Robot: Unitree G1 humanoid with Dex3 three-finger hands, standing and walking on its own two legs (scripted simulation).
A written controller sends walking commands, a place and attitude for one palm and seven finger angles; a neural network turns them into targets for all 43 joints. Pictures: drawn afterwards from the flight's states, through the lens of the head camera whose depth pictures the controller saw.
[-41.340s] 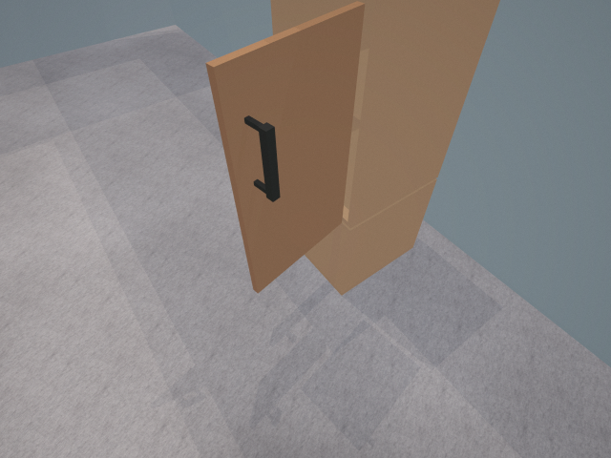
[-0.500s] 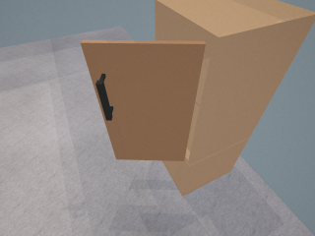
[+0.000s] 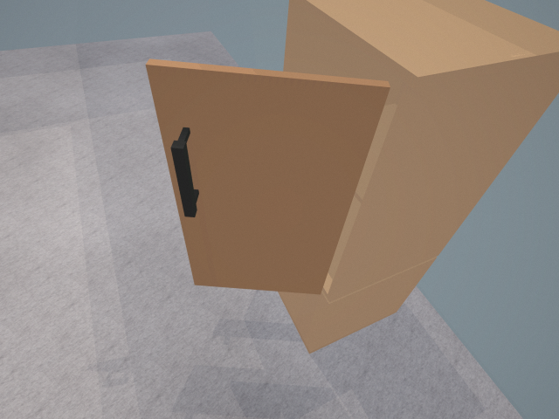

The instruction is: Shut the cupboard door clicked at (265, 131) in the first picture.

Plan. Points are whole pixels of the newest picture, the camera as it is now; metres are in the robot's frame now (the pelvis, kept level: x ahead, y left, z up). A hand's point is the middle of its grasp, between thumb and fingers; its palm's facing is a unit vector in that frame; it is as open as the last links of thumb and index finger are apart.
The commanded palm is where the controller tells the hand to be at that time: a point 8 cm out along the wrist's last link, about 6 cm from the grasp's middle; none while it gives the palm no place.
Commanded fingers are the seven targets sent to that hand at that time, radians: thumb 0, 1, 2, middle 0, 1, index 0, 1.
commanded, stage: come to a stop and stand still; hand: left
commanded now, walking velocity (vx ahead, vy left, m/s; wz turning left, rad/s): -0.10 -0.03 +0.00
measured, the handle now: (188, 174) +0.46 +0.19 +0.09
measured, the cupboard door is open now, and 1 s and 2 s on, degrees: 62 62 62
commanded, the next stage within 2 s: look again from close up in 0.96 s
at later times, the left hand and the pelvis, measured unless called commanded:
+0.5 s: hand out of the picture +0.04 +0.18 -0.17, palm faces -0.03 -0.97 -0.25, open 7.4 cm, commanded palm none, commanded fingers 0.00 0.90 0.90 -0.20 -0.30 -0.20 -0.30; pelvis -0.02 -0.01 +0.00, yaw -1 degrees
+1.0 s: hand out of the picture -0.06 +0.18 -0.16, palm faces -0.03 -0.97 -0.23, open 7.4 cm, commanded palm none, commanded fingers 0.00 0.90 0.90 -0.20 -0.30 -0.20 -0.30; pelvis -0.05 -0.01 +0.01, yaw -1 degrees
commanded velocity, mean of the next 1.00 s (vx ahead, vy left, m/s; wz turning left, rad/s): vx -0.04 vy -0.01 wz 0.00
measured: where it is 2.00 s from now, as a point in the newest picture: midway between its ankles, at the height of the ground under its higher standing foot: outside the picture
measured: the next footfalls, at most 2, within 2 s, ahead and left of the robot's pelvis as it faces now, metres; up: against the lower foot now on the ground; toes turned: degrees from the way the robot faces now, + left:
none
